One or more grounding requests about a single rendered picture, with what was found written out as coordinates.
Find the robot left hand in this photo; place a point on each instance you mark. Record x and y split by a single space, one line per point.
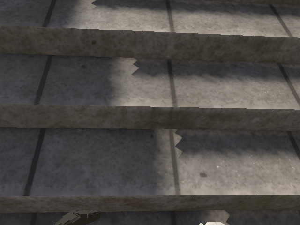
76 217

